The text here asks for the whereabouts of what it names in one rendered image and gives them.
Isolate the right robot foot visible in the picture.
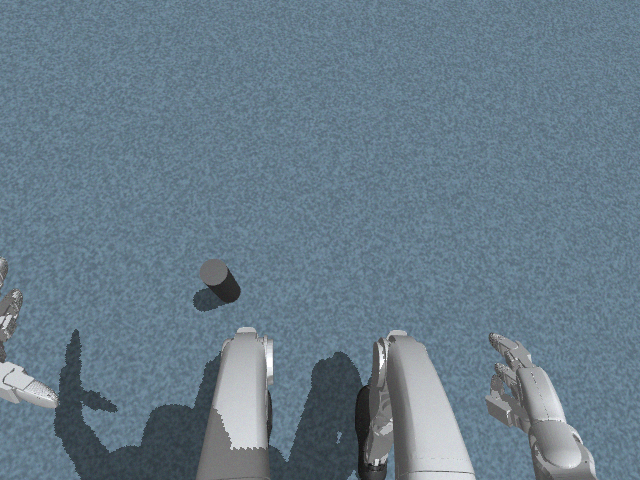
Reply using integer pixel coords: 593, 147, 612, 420
355, 385, 387, 480

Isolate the right robot arm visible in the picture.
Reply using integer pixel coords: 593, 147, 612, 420
528, 420, 599, 480

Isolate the can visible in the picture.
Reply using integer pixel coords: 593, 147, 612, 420
200, 259, 241, 303

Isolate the right robot hand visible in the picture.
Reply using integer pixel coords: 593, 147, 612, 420
485, 333, 567, 434

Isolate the left robot hand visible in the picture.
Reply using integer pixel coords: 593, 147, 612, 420
0, 257, 59, 409

